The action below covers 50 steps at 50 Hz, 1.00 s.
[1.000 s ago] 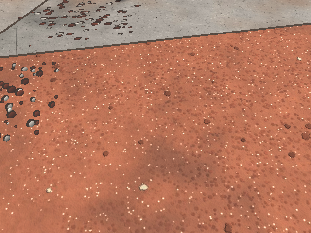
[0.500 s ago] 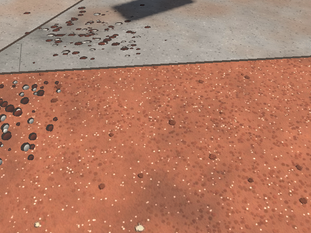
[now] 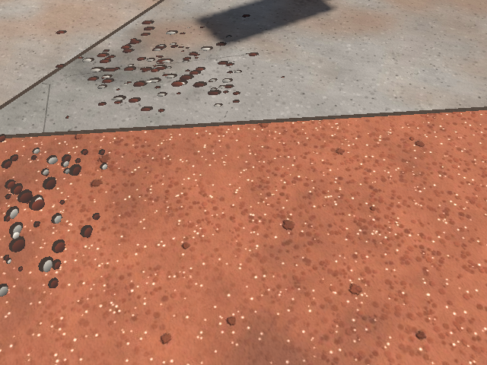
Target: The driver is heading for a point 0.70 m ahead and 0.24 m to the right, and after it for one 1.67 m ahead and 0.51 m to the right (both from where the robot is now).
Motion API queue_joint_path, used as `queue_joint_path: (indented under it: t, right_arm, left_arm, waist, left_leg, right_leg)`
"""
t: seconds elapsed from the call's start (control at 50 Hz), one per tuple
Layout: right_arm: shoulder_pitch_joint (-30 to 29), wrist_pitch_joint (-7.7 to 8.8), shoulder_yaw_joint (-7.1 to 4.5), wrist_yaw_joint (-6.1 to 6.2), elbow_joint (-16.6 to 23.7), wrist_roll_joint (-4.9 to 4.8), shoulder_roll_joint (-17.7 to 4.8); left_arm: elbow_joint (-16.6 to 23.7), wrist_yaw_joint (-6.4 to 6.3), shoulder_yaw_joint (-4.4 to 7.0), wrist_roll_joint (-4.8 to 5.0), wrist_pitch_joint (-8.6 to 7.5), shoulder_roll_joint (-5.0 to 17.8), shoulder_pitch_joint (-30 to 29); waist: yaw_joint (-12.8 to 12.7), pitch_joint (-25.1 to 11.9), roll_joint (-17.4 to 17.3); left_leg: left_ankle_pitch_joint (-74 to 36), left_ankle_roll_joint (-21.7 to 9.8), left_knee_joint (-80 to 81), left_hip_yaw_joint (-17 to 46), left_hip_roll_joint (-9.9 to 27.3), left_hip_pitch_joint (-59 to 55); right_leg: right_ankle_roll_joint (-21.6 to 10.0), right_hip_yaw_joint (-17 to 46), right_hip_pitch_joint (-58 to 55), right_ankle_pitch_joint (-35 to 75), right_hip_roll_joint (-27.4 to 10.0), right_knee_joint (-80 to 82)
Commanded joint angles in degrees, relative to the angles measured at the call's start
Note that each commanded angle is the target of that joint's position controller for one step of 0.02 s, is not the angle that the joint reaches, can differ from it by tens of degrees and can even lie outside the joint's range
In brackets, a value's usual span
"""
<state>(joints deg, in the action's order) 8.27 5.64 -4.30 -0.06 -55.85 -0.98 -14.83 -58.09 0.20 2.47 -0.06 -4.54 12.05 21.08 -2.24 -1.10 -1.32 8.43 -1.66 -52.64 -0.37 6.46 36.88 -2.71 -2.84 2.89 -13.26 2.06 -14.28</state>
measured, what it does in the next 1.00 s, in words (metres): walks ahead, turning right: left foot, then right foot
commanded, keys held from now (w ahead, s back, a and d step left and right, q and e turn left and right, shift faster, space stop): w+e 1.00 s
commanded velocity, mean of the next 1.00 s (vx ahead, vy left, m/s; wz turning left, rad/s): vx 0.49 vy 0.00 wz -0.46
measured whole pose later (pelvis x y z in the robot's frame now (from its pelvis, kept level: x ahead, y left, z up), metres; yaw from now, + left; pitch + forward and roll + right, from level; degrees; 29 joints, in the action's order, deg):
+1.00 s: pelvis +0.50 -0.10 +0.00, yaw -30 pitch +1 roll +1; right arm 3.6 6.2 -4.3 0.3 -46.4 0.4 -16.9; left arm -45.8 0.6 4.7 0.8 -3.6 14.4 18.1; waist -2.4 2.6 -1.5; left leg 12.8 1.6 -55.3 3.6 6.1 35.9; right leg -6.0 2.4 12.1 -9.6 5.8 -20.6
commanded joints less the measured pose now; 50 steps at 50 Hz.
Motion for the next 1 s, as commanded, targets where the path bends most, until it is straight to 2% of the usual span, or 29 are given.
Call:
queue_joint_path:
  t: [0.02, 0.08, 0.14, 0.18, 0.2, 0.22, 0.24, 0.26, 0.28, 0.3, 0.32, 0.36, 0.44, 0.54, 0.62, 0.66, 0.7, 0.72, 0.74, 0.76, 0.78, 0.8, 0.82, 0.84, 0.86, 0.88, 0.9, 0.94, 1.0]
  right_arm:
    - [-7.3, 0.27, 0.67, -0.6, 4.9, 0.3, -0.4]
    - [-12.1, 0.3, 0.93, -1.26, 6.8, -0.16, -1.5]
    - [-12.2, 0.81, 0.35, -1.7, 7.9, -0.34, -4.2]
    - [-6.8, 1.2, -0.94, -1.55, 7.0, -0.39, -6.9]
    - [2.2, 1.26, -2.31, -1.14, 4.5, -0.45, -9.2]
    - [12.3, 1.32, -3.48, -0.57, 3.0, 0.64, -13.7]
    - [16.2, 0.91, -4.18, -0.9, 1.7, 1.17, -17.5]
    - [14.4, 0.98, -2.55, -1.05, 2.4, 0.9, -11.4]
    - [9.1, 1.15, -1.53, -0.87, 3.4, 0.59, -7.9]
    - [4.4, 1.25, -0.95, -0.8, 4.3, 0.79, -6.4]
    - [1.4, 1.34, -0.59, -0.82, 4.3, 1.23, -4.8]
    - [-0.6, 1.48, -0.38, -0.72, 3.7, 1.89, -3.5]
    - [0.8, 1.84, -1.31, 0.35, 2.8, 1.83, -6.0]
    - [3.2, 1.14, -1.83, 1.4, 2.8, 1.74, -8.1]
    - [7.5, -0.06, -2.42, 1.58, 2.4, 0.86, -9.9]
    - [8.6, -0.9, -2.8, 1.42, 2.3, 0.24, -10.7]
    - [7.7, -1.65, -3.26, 1.36, 2.9, -0.28, -12.2]
    - [6.9, -2.1, -3.47, 1.37, 3.3, -0.56, -13.0]
    - [5.5, -2.63, -3.39, 1.33, 3.8, -0.91, -13.1]
    - [6.0, -2.57, -2.76, 1.44, 4.5, -0.17, -11.7]
    - [9.4, -1.34, -0.31, 1.01, 8.0, 2.31, -3.4]
    - [6.1, 1.47, 0.11, 0.38, 9.5, 0.35, -4.7]
    - [-0.4, 3.01, -0.71, -0.14, 11.3, -2.08, -8.0]
    - [-1.1, 3.77, -0.39, -0.08, 11.3, -1.88, -7.5]
    - [-0.6, 3.85, -0.71, 0.38, 10.3, -0.28, -7.8]
    - [0.7, 3.17, -1.33, 0.55, 9.8, 0.51, -8.7]
    - [1.3, 2.29, -1.58, 0.42, 9.9, 0.63, -8.9]
    - [0.6, 1.06, -1.43, 0.42, 10.5, 1.36, -7.4]
    - [-6.0, 0.51, -0.73, 0.52, 12.8, 1.87, -5.6]
  left_arm:
    - [2.8, -0.92, 1.92, 0.29, -0.71, 10.0, -0.7]
    - [1.6, -1.13, 2.34, 1.22, -0.77, 10.4, 2.3]
    - [1.3, -1.4, 2.89, 1.71, -0.27, 10.6, 2.5]
    - [1.8, -1.35, 3.14, 1.44, 0.28, 11.0, 1.4]
    - [2.2, -1.23, 2.66, 0.97, 0.57, 9.8, 1.1]
    - [4.1, -1.13, 1.6, 0.0, 0.79, 7.1, 1.4]
    - [4.7, -0.92, -0.45, 1.06, -0.12, -1.5, 9.8]
    - [4.0, -0.96, 0.97, 2.56, -0.83, 4.9, 7.1]
    - [5.9, -1.11, 2.03, 3.36, -1.09, 8.5, 1.7]
    - [6.4, -1.54, 2.23, 3.04, -0.99, 8.5, -1.0]
    - [6.7, -1.78, 2.69, 2.2, -0.63, 8.0, -2.1]
    - [6.8, -1.55, 2.96, 2.16, 0.94, 5.4, -0.2]
    - [9.7, -1.41, 3.34, 1.67, 2.93, 4.9, -4.5]
    - [12.4, 0.38, 2.93, 1.25, 2.42, 4.6, -12.4]
    - [15.9, 1.96, 2.05, 1.21, 2.35, 4.2, -20.3]
    - [17.6, 2.65, 2.05, 1.35, 2.5, 4.9, -22.1]
    - [18.5, 3.04, 2.74, 1.37, 2.68, 6.6, -20.7]
    - [18.1, 3.01, 3.58, 1.47, 2.79, 8.0, -16.9]
    - [16.1, 2.82, 5.08, 1.75, 2.76, 10.4, -8.6]
    - [13.1, 1.82, 7.51, 1.9, 3.07, 15.2, 1.9]
    - [12.5, 1.04, 8.98, 2.4, 3.1, 22.8, 3.1]
    - [14.9, 1.4, 7.63, 1.38, 1.96, 20.6, 4.1]
    - [14.5, 1.76, 6.22, 0.69, 1.04, 16.0, 3.1]
    - [14.7, 1.67, 5.6, 0.84, 0.46, 13.9, 0.5]
    - [15.8, 1.6, 4.89, 0.97, 0.29, 11.6, -4.5]
    - [16.9, 1.39, 4.2, 0.46, 0.15, 9.8, -7.7]
    - [17.6, 1.18, 4.05, 0.16, 0.06, 9.8, -8.9]
    - [17.5, 0.5, 4.28, 0.69, -0.21, 11.0, -7.9]
    - [16.8, -0.74, 4.73, 1.09, -0.17, 12.8, -5.0]
  waist:
    - [0.3, 6.4, 5.0]
    - [-0.4, 7.5, 5.2]
    - [1.3, 6.9, 5.4]
    - [4.8, 3.0, 6.5]
    - [8.9, -2.7, 6.2]
    - [12.0, -12.1, 0.8]
    - [7.6, -21.3, -16.7]
    - [8.8, -19.0, -12.9]
    - [8.2, -10.2, -9.5]
    - [6.5, -5.9, -5.0]
    - [4.9, -2.8, -3.9]
    - [1.9, -0.8, -5.7]
    - [1.2, 2.8, -2.3]
    - [3.1, 4.8, -0.9]
    - [6.1, 7.3, -0.1]
    - [6.2, 7.7, -0.7]
    - [4.2, 5.6, -2.4]
    - [1.6, 2.7, -3.3]
    - [-3.3, -1.6, -2.6]
    - [-7.7, -7.4, 0.5]
    - [-2.4, -10.2, 16.5]
    - [-3.4, -19.6, 12.7]
    - [-5.2, -13.3, 7.9]
    - [-3.3, -8.9, 5.6]
    - [-0.6, -5.6, 2.2]
    - [1.7, -4.3, 2.8]
    - [2.8, -3.5, 3.4]
    - [3.4, -2.1, 2.1]
    - [1.7, 0.5, 2.6]
  left_leg:
    - [-8.6, 1.2, 13.0, -0.5, -1.2, 0.6]
    - [-12.0, 1.2, 19.3, 0.2, -2.7, -3.3]
    - [-9.9, 0.1, 23.3, 2.2, -3.1, -6.0]
    - [-5.3, -1.2, 24.1, 0.7, -5.1, -15.5]
    - [-4.0, -2.6, 23.8, 0.1, -5.6, -27.9]
    - [-0.4, -5.9, 22.4, 10.7, 4.7, -45.1]
    - [12.4, -14.5, 30.7, 37.6, 18.6, -61.7]
    - [20.0, -13.2, 36.4, 42.1, 17.0, -57.8]
    - [19.7, -10.1, 37.0, 32.6, 15.5, -50.2]
    - [13.9, -8.7, 38.2, 25.7, 13.9, -41.8]
    - [8.9, -7.8, 39.9, 19.9, 11.9, -34.7]
    - [5.0, -7.4, 43.1, 12.1, 9.7, -28.0]
    - [-0.4, -9.1, 46.9, 4.2, 10.5, -26.3]
    - [-5.3, -7.7, 47.4, -5.4, 8.9, -29.4]
    - [-6.7, -7.0, 45.7, -9.3, 10.4, -35.8]
    - [-9.7, -6.3, 43.1, -10.5, 11.5, -39.7]
    - [-26.0, -5.2, 36.8, -12.2, 11.9, -41.9]
    - [-36.9, -4.5, 30.2, -13.2, 11.5, -42.0]
    - [-43.1, -3.1, 18.8, -15.1, 9.5, -39.7]
    - [-34.4, -0.3, 2.8, -15.6, 7.3, -28.6]
    - [13.5, 3.9, -19.0, -13.8, -2.5, -2.2]
    - [26.3, 3.7, -28.5, 1.9, -7.8, 6.5]
    - [21.3, 1.8, -29.0, 4.6, -5.1, 12.7]
    - [16.4, 0.4, -25.0, 4.6, -2.5, 12.3]
    - [12.9, 0.3, -19.7, 5.0, -0.3, 8.0]
    - [10.6, 0.4, -15.9, 5.5, 1.2, 2.9]
    - [9.8, 0.9, -13.6, 5.6, 1.4, 0.0]
    - [7.6, 2.5, -7.7, 4.6, 1.0, -1.2]
    - [-2.8, 4.6, 4.8, 3.6, -1.1, -0.1]
  right_leg:
    - [-8.7, 8.0, 5.3, 13.6, -13.1, 8.2]
    - [-8.5, 9.0, 5.0, 11.7, -14.2, 7.8]
    - [-7.2, 11.1, 0.0, 13.6, -16.5, 4.4]
    - [-5.6, 10.8, -1.1, 24.5, -15.5, -3.3]
    - [-4.0, 8.8, 2.0, 28.4, -12.2, -14.1]
    - [-1.7, 5.8, 12.8, 15.7, -7.8, -32.2]
    - [1.6, 4.5, 32.4, -17.7, 1.0, -52.4]
    - [1.0, 11.0, 37.3, -20.0, -1.7, -60.2]
    - [0.0, 9.9, 41.1, -15.2, -4.4, -62.0]
    - [-0.3, 8.7, 39.2, -10.0, -7.3, -60.8]
    - [-0.4, 8.7, 36.5, -6.6, -9.1, -57.8]
    - [-0.7, 8.9, 31.4, -4.0, -11.1, -54.7]
    - [0.3, 9.2, 36.1, 2.3, -12.0, -49.1]
    - [1.1, 6.0, 37.0, 14.6, -10.8, -34.8]
    - [0.2, 2.0, 38.0, 13.5, -9.8, -26.8]
    - [-1.0, 0.5, 37.9, 9.2, -8.9, -24.5]
    - [-3.0, -2.6, 32.7, 3.3, -5.9, -23.4]
    - [-4.2, -4.5, 26.8, 0.9, -3.4, -23.2]
    - [-6.1, -6.1, 15.6, 3.0, 0.0, -19.7]
    - [-8.6, -1.5, -2.2, 4.7, -0.1, -18.2]
    - [-17.6, 29.0, -20.3, -2.8, -15.2, -13.7]
    - [-22.7, 51.8, -26.0, -10.8, -21.8, -2.5]
    - [-19.2, 45.4, -24.0, -5.9, -21.0, -0.6]
    - [-17.1, 37.4, -17.2, -1.2, -18.8, -1.7]
    - [-15.3, 31.1, -8.5, 4.3, -16.4, -1.9]
    - [-14.5, 27.2, -1.8, 9.1, -14.8, -0.8]
    - [-14.6, 26.0, 1.9, 11.9, -14.0, 0.4]
    - [-14.6, 22.6, 5.7, 16.1, -12.8, 1.7]
    - [-13.1, 18.6, 8.2, 16.7, -10.2, 2.5]
Keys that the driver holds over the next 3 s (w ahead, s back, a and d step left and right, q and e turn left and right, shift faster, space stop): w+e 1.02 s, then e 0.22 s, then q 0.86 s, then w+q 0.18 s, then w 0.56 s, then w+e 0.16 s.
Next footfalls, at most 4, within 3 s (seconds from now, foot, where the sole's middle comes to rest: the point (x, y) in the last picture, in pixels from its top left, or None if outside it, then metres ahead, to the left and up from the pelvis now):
0.22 left None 0.31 0.15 -0.78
0.76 right None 0.51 -0.17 -0.78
1.24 left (320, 261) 0.85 -0.16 -0.78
1.56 right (377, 319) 0.66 -0.31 -0.78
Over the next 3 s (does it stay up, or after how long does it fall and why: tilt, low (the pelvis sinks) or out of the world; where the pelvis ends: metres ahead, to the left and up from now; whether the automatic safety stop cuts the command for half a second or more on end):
stays up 1.04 -0.16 0.00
